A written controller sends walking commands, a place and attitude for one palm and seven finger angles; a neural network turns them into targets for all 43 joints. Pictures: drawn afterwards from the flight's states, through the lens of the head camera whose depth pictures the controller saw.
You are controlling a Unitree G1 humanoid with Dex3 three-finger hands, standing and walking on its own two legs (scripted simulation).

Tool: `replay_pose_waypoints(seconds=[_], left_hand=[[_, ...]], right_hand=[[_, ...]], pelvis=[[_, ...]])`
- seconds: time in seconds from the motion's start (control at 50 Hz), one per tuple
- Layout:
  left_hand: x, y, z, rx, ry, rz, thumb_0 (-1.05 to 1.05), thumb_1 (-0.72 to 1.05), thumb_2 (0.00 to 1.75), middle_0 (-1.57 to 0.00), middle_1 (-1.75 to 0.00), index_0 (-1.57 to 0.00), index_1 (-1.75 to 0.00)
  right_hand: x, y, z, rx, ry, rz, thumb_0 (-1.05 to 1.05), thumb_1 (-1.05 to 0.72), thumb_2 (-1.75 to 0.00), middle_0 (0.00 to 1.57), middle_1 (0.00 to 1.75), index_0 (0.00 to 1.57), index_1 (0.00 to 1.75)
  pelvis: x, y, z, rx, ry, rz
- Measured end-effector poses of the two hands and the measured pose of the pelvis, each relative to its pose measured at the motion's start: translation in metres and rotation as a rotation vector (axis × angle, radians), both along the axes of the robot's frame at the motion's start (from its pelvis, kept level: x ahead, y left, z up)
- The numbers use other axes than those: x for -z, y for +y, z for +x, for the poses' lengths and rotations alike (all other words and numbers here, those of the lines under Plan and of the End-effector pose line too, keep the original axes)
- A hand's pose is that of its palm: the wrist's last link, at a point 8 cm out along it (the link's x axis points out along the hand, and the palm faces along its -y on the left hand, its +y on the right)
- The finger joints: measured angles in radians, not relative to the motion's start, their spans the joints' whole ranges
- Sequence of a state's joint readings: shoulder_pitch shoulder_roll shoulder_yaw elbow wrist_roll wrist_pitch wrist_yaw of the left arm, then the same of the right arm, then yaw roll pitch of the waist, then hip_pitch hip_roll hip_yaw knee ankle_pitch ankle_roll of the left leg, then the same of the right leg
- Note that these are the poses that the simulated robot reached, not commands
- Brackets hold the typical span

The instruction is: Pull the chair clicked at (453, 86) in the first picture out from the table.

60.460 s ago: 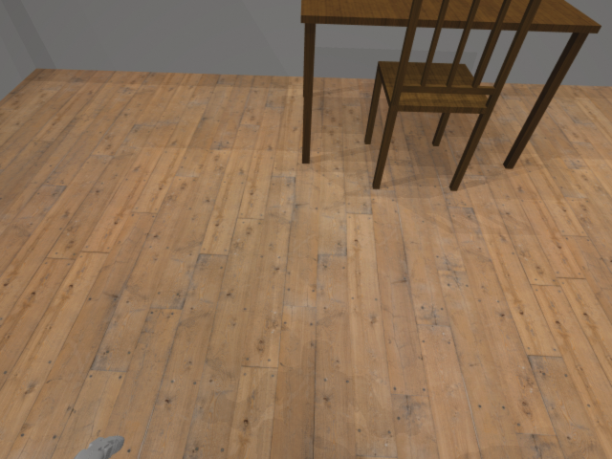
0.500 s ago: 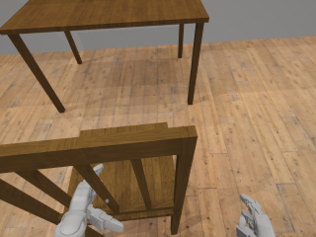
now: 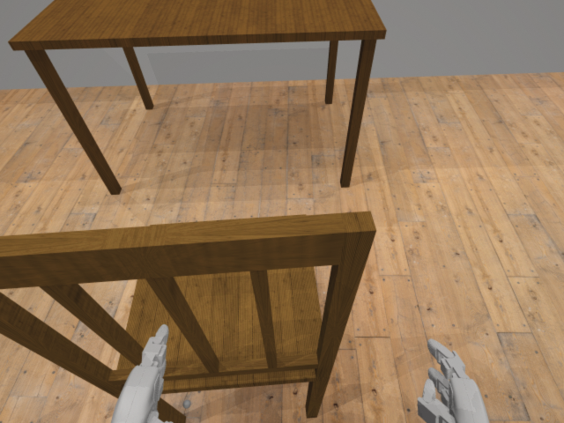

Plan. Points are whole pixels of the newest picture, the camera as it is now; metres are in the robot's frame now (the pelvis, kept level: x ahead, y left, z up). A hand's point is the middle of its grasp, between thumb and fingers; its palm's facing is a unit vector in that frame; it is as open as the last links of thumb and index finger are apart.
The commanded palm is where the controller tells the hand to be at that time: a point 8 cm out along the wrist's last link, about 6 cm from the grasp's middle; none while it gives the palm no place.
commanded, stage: draw the fingers out of the gap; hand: left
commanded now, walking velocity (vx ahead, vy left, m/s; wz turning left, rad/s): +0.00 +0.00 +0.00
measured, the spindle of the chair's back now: (192, 331) +0.25 +0.14 +0.00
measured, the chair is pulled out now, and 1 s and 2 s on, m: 0.78 0.78 0.75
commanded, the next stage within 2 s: draw the hand back to the body in 0.40 s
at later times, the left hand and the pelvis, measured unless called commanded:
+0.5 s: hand out of the picture +0.11 +0.13 -0.02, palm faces +0.00 -0.99 -0.17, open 17.5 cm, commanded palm +0.07 +0.18 +0.00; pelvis +0.00 +0.00 -0.01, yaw +0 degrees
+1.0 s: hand out of the picture +0.13 +0.16 +0.08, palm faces +0.04 -0.99 -0.12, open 17.5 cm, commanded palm +0.08 +0.22 +0.09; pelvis -0.02 -0.01 -0.02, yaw +0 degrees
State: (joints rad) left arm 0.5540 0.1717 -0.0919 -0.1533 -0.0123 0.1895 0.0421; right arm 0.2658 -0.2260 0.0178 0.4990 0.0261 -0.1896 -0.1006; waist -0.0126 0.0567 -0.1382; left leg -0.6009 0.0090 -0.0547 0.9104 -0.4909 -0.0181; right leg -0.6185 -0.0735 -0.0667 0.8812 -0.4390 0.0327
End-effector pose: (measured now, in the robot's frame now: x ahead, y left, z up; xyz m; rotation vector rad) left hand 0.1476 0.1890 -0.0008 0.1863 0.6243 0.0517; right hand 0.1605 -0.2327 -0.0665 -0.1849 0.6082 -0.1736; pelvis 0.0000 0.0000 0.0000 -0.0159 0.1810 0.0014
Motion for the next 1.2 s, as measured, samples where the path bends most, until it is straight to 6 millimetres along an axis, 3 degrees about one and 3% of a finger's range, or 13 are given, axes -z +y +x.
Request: replay_pose_waypoints(seconds=[0.22, 0.56, 0.7, 0.84, 0.94, 1.04, 1.2], left_hand=[[-0.004, -0.004, -0.017, 0.016, -0.010, -0.013, -0.01, -0.54, 0.21, -0.01, 0.00, 0.00, 0.00], [-0.006, -0.011, -0.063, -0.025, 0.022, -0.059, -0.01, -0.54, 0.21, -0.01, 0.00, 0.00, 0.00], [-0.037, -0.001, -0.049, -0.082, -0.283, -0.117, -0.01, -0.54, 0.21, -0.01, 0.00, -0.01, 0.00], [-0.070, 0.010, -0.038, 0.005, -0.558, -0.087, -0.01, -0.55, 0.21, -0.01, 0.00, 0.00, 0.00], [-0.075, 0.017, -0.041, 0.059, -0.535, -0.079, -0.01, -0.55, 0.20, -0.01, 0.00, 0.00, 0.00], [-0.095, 0.029, -0.047, 0.012, -0.550, -0.056, -0.01, -0.52, 0.22, -0.02, -0.01, -0.01, -0.01], [-0.115, 0.037, -0.050, -0.019, -0.411, 0.219, -0.01, -0.33, 0.31, -0.05, -0.05, -0.14, -0.10]], right_hand=[[-0.001, 0.008, 0.005, -0.001, -0.041, 0.008, 0.02, -0.90, -0.90, 0.21, 0.30, 0.21, 0.30], [-0.001, 0.007, 0.012, 0.024, -0.069, 0.007, 0.02, -0.90, -0.90, 0.20, 0.30, 0.21, 0.30], [0.009, 0.008, 0.010, 0.004, -0.073, 0.006, 0.02, -0.90, -0.90, 0.20, 0.30, 0.21, 0.30], [0.024, 0.007, 0.003, 0.004, -0.048, 0.051, 0.02, -0.90, -0.90, 0.20, 0.30, 0.21, 0.30], [0.024, 0.006, -0.002, 0.027, -0.050, 0.076, 0.02, -0.90, -0.90, 0.20, 0.30, 0.21, 0.30], [0.010, 0.005, -0.003, 0.042, -0.090, 0.079, 0.02, -0.90, -0.90, 0.20, 0.30, 0.21, 0.30], [-0.014, 0.008, -0.001, 0.019, -0.086, 0.045, 0.02, -0.90, -0.90, 0.20, 0.30, 0.20, 0.30]], pelvis=[[0.005, 0.003, -0.004, -0.004, 0.006, -0.006], [0.014, 0.002, -0.003, -0.003, 0.024, -0.012], [0.022, -0.002, -0.008, -0.009, 0.031, -0.019], [0.028, -0.005, -0.016, 0.000, 0.031, -0.017], [0.026, -0.006, -0.020, 0.003, 0.000, -0.016], [0.016, -0.007, -0.020, 0.000, -0.040, -0.016], [-0.008, -0.009, -0.018, 0.005, -0.136, -0.016]])
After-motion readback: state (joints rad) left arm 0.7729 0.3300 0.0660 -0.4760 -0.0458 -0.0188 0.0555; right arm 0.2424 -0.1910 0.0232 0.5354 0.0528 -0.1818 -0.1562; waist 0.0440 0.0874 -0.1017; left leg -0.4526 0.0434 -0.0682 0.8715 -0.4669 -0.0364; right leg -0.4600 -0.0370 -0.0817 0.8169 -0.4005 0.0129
